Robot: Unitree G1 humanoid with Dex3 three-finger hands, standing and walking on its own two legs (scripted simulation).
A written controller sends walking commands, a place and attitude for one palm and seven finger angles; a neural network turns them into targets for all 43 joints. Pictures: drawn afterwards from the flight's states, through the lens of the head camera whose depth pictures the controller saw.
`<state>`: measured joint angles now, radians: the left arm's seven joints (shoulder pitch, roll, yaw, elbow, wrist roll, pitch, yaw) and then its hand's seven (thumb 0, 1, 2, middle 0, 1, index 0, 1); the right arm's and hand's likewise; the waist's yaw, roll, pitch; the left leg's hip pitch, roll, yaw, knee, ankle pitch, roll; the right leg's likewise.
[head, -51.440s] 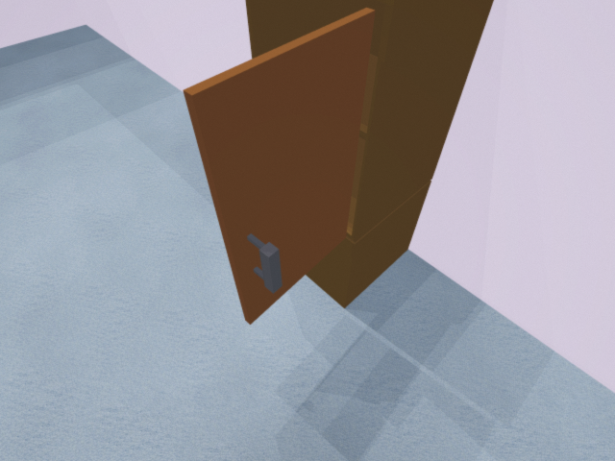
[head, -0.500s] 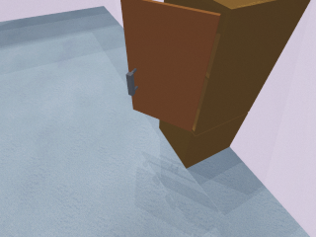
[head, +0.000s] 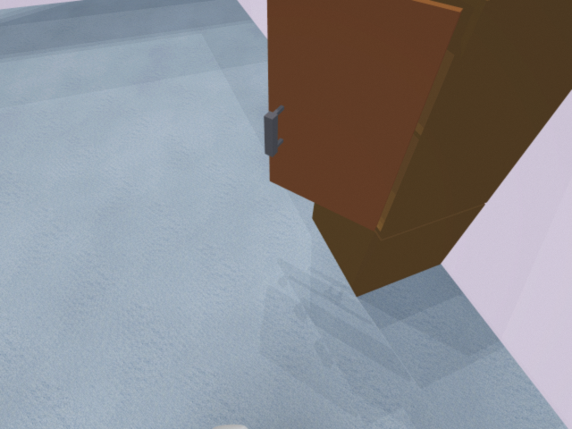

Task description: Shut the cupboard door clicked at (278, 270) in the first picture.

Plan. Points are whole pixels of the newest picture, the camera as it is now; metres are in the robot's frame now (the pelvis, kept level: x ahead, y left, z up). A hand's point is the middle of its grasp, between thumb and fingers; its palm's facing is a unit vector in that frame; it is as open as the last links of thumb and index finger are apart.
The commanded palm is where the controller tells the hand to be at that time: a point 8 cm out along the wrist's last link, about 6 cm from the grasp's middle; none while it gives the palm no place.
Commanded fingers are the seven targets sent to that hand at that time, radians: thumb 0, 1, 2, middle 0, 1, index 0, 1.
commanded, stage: turn to face it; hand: left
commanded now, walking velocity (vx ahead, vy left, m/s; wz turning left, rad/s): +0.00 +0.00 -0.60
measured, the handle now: (275, 130) +0.80 +0.09 -0.10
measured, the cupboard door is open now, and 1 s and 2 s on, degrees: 36 36 36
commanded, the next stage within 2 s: take the last steps up to it in 0.80 s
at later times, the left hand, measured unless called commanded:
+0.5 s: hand out of the picture +0.12 +0.16 -0.17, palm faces -0.18 -0.96 -0.22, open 7.4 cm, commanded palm none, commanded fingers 0.00 0.90 0.90 -0.20 -0.30 -0.20 -0.30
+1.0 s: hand (227, 408) +0.17 +0.11 -0.16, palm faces -0.39 -0.90 -0.17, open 7.4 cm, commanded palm none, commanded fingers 0.00 0.90 0.90 -0.20 -0.30 -0.20 -0.30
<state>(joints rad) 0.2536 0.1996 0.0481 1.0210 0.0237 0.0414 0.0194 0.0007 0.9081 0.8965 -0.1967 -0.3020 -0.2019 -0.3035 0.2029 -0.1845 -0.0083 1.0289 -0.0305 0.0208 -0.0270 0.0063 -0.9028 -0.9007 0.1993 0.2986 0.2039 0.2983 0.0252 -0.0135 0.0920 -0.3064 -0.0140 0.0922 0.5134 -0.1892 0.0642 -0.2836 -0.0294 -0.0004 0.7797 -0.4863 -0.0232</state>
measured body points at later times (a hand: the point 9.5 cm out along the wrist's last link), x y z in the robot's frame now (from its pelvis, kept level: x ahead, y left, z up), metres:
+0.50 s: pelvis +0.01 -0.02 +0.00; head +0.06 -0.03 +0.45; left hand +0.13 +0.21 -0.15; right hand +0.01 -0.28 -0.14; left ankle +0.02 +0.10 -0.73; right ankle -0.03 -0.12 -0.70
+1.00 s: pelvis +0.02 -0.02 +0.01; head +0.06 -0.03 +0.45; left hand +0.19 +0.16 -0.15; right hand -0.07 -0.24 -0.14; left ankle +0.05 +0.09 -0.73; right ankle -0.05 -0.12 -0.71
